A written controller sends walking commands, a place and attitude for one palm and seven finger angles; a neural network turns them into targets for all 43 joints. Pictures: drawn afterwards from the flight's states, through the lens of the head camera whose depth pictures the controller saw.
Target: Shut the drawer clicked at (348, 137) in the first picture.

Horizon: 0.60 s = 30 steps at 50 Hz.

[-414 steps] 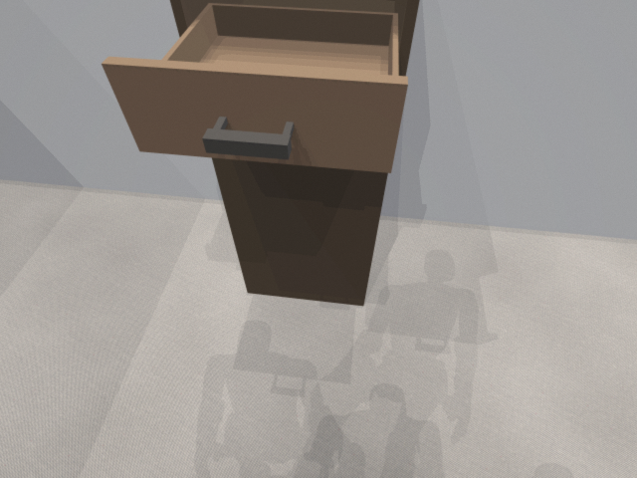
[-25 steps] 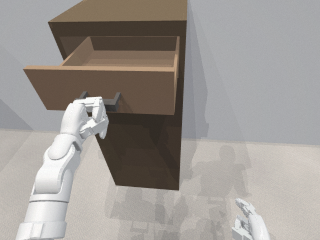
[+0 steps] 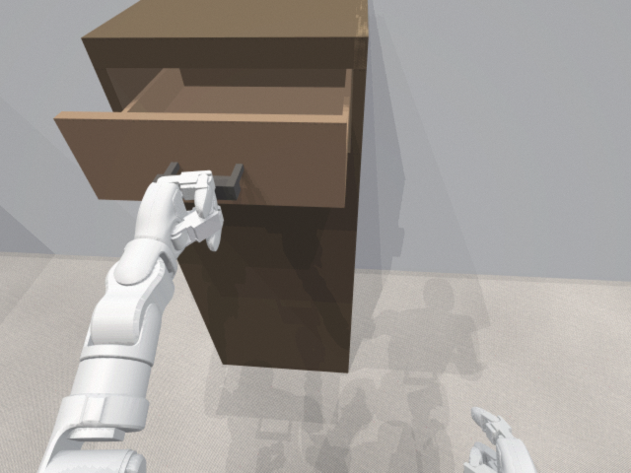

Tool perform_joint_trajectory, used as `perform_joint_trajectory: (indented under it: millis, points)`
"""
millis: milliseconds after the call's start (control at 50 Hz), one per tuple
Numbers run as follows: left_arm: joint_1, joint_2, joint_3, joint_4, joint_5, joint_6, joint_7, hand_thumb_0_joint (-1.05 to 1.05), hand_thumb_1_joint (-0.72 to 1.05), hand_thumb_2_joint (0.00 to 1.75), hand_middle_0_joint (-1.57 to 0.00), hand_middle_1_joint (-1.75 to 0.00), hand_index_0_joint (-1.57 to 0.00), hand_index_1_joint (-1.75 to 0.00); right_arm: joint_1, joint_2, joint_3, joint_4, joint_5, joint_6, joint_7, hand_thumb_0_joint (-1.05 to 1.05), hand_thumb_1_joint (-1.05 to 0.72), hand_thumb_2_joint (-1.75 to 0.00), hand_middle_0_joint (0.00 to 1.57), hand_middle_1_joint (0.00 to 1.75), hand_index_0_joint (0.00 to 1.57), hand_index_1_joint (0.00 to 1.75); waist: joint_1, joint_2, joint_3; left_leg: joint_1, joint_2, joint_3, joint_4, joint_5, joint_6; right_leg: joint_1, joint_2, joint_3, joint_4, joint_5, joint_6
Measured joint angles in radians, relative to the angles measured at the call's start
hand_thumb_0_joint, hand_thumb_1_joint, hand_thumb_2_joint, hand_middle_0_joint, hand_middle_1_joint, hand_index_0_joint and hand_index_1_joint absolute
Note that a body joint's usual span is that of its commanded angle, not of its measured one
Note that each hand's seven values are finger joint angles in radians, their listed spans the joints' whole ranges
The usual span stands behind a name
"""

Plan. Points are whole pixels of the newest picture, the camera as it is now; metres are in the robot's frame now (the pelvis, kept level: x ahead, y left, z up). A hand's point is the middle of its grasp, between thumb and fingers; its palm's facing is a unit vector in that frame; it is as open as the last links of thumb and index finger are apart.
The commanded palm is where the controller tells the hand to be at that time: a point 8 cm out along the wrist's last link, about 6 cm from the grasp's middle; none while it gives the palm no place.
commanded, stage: push the drawer shut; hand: left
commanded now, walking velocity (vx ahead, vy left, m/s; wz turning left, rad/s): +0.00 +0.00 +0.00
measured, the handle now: (201, 178) +0.44 +0.19 +0.18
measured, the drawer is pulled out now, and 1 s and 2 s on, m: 0.16 0.03 0.00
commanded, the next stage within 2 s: pull the fist back off the drawer in 1.60 s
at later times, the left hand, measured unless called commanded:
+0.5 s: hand (231, 183) +0.43 +0.14 +0.18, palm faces +0.01 -1.00 -0.01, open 3.1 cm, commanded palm +0.41 +0.19 +0.18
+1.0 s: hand (237, 157) +0.49 +0.15 +0.18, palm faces +0.00 -1.00 +0.01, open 3.0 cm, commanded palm +0.47 +0.20 +0.18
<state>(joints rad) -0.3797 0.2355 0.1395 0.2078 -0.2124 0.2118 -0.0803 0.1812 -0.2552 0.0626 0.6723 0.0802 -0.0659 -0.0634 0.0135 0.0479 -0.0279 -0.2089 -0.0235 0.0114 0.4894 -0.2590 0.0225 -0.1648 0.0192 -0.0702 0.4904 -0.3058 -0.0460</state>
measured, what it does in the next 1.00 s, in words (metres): stands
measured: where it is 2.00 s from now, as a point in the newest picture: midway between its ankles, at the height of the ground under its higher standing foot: outside the picture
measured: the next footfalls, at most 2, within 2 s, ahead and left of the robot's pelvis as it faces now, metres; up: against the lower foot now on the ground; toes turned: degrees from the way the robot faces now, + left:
none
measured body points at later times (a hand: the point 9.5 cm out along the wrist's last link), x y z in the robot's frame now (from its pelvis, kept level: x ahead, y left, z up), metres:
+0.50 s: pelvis -0.01 +0.00 +0.00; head +0.00 -0.01 +0.45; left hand +0.42 +0.20 +0.18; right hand +0.10 -0.25 -0.12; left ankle +0.00 +0.11 -0.74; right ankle -0.02 -0.08 -0.74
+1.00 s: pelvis +0.00 +0.01 +0.00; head +0.03 +0.00 +0.45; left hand +0.48 +0.20 +0.18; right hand +0.03 -0.26 -0.13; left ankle +0.00 +0.11 -0.74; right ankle -0.02 -0.08 -0.74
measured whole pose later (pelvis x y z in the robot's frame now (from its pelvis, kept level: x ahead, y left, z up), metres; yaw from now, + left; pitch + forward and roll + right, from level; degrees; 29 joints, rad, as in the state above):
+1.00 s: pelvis +0.00 +0.01 +0.00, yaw -2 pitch +6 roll -1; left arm -0.95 0.39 0.30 1.07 -0.13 -0.10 -0.13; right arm 0.38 -0.27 0.03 0.73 0.05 -0.08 -0.04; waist -0.10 0.03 -0.04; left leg -0.38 -0.01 0.04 0.54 -0.27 0.03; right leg -0.33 0.03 -0.04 0.51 -0.29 -0.04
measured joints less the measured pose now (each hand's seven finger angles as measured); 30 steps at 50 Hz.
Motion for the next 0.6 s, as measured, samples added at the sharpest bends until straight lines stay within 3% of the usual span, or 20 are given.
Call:
perform_joint_trajectory:
  millis: [200,600]
  points:
    - [-0.151,0.013,0.011,0.194,0.013,-0.025,0.012,-0.01,0.85,0.94,-1.40,-1.60,-1.40,-1.60,0.011,0.009,0.003,0.006,-0.001,0.019,0.000,0.01,-0.90,-0.90,0.20,0.30,0.21,0.30,-0.016,-0.003,0.000,-0.023,0.000,0.000,-0.002,0.010,0.002,-0.021,0.001,0.000,-0.006,0.012,0.001]
    - [-0.369,0.054,0.070,0.540,0.044,-0.174,0.001,-0.01,0.88,0.94,-1.40,-1.60,-1.40,-1.60,0.120,-0.009,-0.024,0.043,-0.008,0.007,0.009,0.01,-0.90,-0.90,0.20,0.30,0.21,0.30,-0.060,-0.011,-0.003,-0.079,0.009,0.014,0.009,0.010,0.006,-0.079,0.008,0.014,-0.003,0.024,0.003]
